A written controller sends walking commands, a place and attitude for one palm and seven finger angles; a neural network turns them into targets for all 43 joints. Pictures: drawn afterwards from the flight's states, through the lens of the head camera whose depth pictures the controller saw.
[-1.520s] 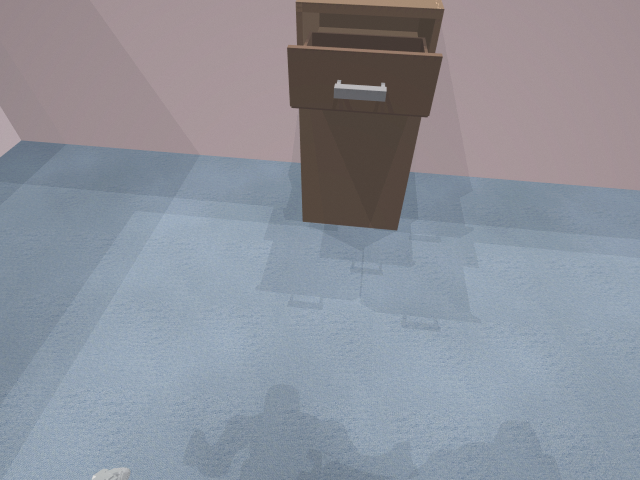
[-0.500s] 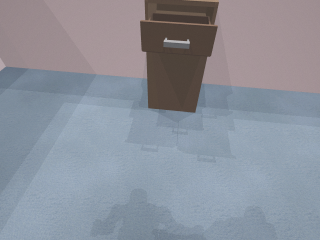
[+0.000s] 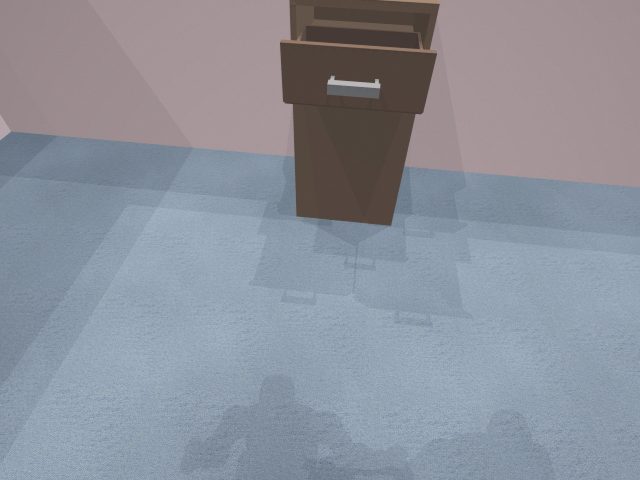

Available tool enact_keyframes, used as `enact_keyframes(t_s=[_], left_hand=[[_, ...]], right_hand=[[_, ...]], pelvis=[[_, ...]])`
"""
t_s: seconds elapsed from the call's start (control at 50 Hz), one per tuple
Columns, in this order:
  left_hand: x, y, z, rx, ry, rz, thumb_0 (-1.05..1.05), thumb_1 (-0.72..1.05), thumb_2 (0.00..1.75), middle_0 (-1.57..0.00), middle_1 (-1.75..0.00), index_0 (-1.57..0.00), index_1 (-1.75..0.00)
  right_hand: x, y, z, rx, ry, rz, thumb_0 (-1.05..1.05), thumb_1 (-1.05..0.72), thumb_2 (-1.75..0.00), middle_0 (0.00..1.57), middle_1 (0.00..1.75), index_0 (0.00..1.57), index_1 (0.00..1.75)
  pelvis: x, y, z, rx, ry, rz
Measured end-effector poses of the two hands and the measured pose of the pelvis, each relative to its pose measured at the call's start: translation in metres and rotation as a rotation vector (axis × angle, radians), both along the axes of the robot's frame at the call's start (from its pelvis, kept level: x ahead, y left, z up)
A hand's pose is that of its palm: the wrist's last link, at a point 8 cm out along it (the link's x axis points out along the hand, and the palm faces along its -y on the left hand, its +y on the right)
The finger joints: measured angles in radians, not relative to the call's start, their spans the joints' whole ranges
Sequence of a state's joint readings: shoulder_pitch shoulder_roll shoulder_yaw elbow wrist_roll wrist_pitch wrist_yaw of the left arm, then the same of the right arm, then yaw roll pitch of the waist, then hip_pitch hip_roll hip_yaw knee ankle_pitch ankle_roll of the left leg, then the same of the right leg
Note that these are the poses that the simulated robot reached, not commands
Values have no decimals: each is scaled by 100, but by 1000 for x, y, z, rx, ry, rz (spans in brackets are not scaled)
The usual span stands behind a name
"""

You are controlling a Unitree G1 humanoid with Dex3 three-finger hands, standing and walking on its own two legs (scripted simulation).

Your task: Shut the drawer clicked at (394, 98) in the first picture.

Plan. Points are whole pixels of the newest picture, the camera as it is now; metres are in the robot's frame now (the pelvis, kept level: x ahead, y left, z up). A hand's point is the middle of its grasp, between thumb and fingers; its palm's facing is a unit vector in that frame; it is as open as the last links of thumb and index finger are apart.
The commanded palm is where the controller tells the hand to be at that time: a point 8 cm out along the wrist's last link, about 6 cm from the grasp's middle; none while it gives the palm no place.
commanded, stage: walk to a spot facing it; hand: left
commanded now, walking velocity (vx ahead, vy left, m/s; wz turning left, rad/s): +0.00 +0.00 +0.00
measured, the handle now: (354, 84) +1.02 -0.02 +0.02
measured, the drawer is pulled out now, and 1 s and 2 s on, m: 0.28 0.28 0.28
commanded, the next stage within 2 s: turn to face it in 1.34 s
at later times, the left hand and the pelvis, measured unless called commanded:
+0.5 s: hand out of the picture +0.09 +0.13 -0.17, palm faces -0.11 -0.97 -0.23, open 7.3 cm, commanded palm none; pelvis +0.07 -0.06 -0.01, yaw -13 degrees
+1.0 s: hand (265, 396) +0.30 +0.12 -0.20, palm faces -0.31 -0.94 -0.17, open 7.3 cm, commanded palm none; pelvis +0.31 -0.07 -0.03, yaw -26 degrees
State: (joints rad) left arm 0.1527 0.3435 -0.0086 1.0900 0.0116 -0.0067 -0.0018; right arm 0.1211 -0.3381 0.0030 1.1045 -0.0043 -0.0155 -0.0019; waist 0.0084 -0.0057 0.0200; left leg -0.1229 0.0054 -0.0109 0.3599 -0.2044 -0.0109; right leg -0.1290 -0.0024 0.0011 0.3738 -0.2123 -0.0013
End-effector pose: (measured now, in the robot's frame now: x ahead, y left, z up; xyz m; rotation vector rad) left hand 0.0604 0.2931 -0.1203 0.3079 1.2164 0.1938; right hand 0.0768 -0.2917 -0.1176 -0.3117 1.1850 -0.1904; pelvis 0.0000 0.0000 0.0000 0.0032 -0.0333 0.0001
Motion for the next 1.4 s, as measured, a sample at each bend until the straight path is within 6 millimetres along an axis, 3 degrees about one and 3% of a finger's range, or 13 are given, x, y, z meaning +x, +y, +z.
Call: enact_keyframes(t_s=[0.12, 0.26, 0.38, 0.44, 0.5, 0.6, 0.72, 0.92, 0.98, 1.12, 1.2, 1.28, 1.4], left_hand=[[-4, -5, -4, -6, 16, 7, 0, 90, 90, -20, -30, -21, -30], [-12, -34, -20, -64, 117, -19, 0, 91, 90, -20, -30, -20, -30], [14, -78, -27, -82, 142, -79, 0, 91, 90, -20, -30, -20, -30], [24, -97, -28, -84, 103, -61, 0, 91, 90, -20, -30, -21, -30], [27, -114, -22, -96, 132, -59, 0, 91, 90, -20, -30, -21, -30], [38, -137, -12, -119, 223, -104, 0, 91, 90, -20, -30, -21, -30], [76, -148, -13, -121, 256, -120, 0, 90, 90, -20, -30, -21, -30], [176, -137, -40, -111, 341, -147, 0, 90, 90, -20, -30, -21, -30], [229, -130, -51, -115, 354, -188, 0, 90, 90, -20, -30, -21, -30], [402, -151, -40, -143, 142, -355, 0, 91, 90, -19, -30, -20, -30], [482, -179, -33, -162, 39, -431, 0, 91, 90, -19, -30, -20, -30], [534, -211, -29, -179, 3, -504, 0, 91, 90, -19, -30, -20, -30], [582, -268, -32, -188, 20, -632, 0, 91, 90, -19, -30, -20, -30]], right_hand=[[-4, 4, -4, 10, 5, -12, 0, -91, -90, 21, 30, 21, 30], [-31, 16, -26, 86, 26, -118, 0, -90, -90, 21, 30, 21, 30], [-67, 3, -55, 144, 113, -238, 0, -90, -90, 21, 30, 21, 30], [-68, -5, -57, 157, 183, -252, 0, -91, -90, 21, 30, 20, 30], [-46, -15, -45, 160, 155, -268, 1, -91, -90, 21, 30, 20, 30], [15, -31, -28, 158, 12, -310, 1, -91, -90, 20, 30, 20, 30], [89, -37, -22, 166, -84, -325, 0, -91, -90, 20, 30, 20, 30], [244, -31, -27, 154, -208, -300, 0, -91, -90, 20, 30, 20, 30], [265, -29, -24, 121, -245, -345, 0, -91, -90, 21, 30, 20, 30], [226, -18, -9, 60, -105, -553, -1, -93, -90, 21, 30, 21, 30], [197, -9, -6, 49, 17, -636, -2, -94, -90, 21, 30, 20, 30], [179, 8, -10, 80, 109, -712, -1, -93, -90, 20, 30, 20, 30], [173, 33, -25, 161, 180, -824, 0, -92, -90, 20, 30, 20, 30]], pelvis=[[3, -1, -2, 0, 0, -19], [21, -10, -11, 21, 7, -108], [43, -38, -24, 25, 2, -184], [55, -52, -25, 15, 5, -186], [71, -62, -15, 21, 12, -218], [102, -73, -3, 27, 32, -274], [150, -79, -4, 15, 43, -315], [265, -76, -27, -8, 52, -392], [298, -74, -31, -9, 36, -439], [355, -74, -9, -22, 14, -520], [381, -78, -6, -20, 15, -558], [402, -85, -6, -18, 14, -593], [427, -103, -13, -6, 9, -660]])
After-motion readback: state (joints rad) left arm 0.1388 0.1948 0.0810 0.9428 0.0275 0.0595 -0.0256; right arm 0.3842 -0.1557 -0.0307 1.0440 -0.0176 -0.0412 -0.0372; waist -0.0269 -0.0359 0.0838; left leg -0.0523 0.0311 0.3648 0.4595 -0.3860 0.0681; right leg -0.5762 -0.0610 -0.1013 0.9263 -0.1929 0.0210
